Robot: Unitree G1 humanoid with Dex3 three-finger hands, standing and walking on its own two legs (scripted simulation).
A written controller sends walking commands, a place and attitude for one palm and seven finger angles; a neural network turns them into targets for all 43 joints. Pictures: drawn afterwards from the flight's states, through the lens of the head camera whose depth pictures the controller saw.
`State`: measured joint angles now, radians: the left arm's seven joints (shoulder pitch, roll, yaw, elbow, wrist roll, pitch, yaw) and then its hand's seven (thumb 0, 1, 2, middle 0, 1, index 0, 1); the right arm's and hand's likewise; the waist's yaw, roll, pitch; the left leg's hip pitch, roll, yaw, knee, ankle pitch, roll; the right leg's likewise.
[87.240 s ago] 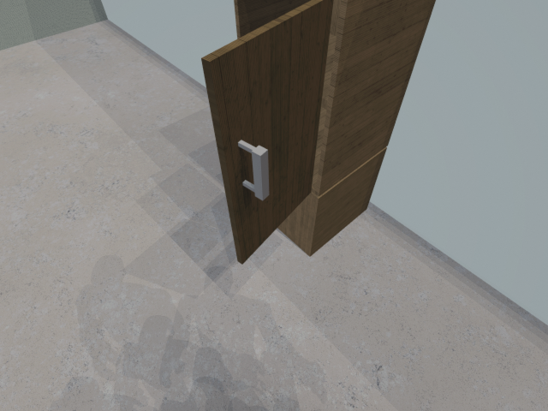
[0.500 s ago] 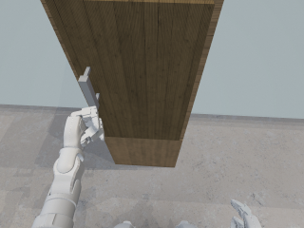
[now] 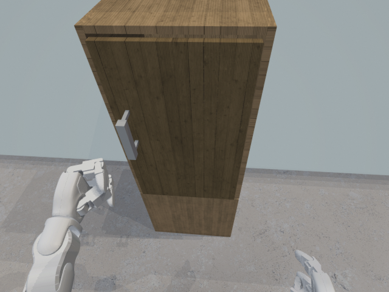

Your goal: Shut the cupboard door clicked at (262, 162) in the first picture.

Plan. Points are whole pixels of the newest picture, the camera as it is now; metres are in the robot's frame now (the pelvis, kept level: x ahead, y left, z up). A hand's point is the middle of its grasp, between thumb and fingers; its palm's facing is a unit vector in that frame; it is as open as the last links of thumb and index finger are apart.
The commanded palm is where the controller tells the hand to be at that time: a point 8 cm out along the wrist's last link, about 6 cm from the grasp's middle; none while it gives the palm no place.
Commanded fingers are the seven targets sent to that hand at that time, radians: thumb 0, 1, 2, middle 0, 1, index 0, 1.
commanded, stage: draw the hand back to the body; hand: left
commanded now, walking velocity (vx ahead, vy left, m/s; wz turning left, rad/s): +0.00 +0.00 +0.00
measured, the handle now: (129, 135) +0.48 +0.21 +0.04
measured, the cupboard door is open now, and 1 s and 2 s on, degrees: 0 0 0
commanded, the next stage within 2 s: step back with the hand held close in 1.10 s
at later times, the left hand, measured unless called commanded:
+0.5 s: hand (44, 199) +0.23 +0.25 +0.16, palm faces +0.35 -0.87 -0.34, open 4.5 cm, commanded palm +0.18 +0.29 +0.18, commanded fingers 0.00 0.90 0.90 -0.47 -0.60 -0.47 -0.60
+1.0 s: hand (8, 204) +0.20 +0.27 +0.19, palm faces +0.45 -0.80 -0.39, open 7.4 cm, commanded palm +0.15 +0.31 +0.21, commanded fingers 0.00 0.90 0.90 -0.20 -0.30 -0.20 -0.30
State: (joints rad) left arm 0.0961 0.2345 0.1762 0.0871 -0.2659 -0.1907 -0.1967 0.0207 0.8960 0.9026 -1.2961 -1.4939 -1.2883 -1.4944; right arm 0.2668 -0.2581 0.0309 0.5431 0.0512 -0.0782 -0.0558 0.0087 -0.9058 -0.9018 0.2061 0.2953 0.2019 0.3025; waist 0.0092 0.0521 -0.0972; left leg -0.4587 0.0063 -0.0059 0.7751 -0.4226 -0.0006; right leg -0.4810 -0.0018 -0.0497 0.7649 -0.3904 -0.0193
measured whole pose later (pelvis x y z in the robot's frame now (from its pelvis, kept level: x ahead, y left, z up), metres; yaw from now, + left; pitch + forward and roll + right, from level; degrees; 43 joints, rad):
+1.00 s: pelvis +0.01 +0.01 +0.03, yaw -1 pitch -3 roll +0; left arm 0.45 0.33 0.33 -0.37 -0.07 -0.06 0.10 0.02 0.89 0.90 -0.23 -0.33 -0.22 -0.33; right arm 0.21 -0.23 0.02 0.63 0.01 -0.12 -0.07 0.01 -0.91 -0.90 0.21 0.30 0.20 0.30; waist 0.07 0.07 -0.01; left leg -0.10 -0.01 0.02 0.44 -0.29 0.01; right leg -0.13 -0.01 -0.03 0.44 -0.26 0.00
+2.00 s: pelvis -0.08 +0.03 +0.01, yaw +0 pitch -1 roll -1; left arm 0.50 0.37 0.44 -0.46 -0.01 -0.22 0.16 0.02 0.88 0.90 -0.21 -0.30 -0.21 -0.31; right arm 0.27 -0.22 0.00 0.58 0.01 -0.06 -0.08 0.01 -0.90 -0.90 0.21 0.30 0.20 0.30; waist 0.00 0.01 -0.02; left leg -0.42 0.00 0.03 0.70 -0.32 0.05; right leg -0.40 0.01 0.02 0.61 -0.19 0.02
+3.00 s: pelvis -0.26 +0.07 +0.03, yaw -3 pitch +0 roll -2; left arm 0.61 0.48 0.42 -0.61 -0.06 -0.19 0.14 0.02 0.89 0.90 -0.21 -0.30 -0.20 -0.30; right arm 0.23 -0.16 0.03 0.62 -0.03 -0.12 -0.05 0.01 -0.90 -0.90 0.21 0.30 0.21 0.30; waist -0.03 -0.02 -0.03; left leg -0.48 -0.02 0.03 0.49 -0.24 -0.03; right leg -0.17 0.08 -0.04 0.43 -0.27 -0.06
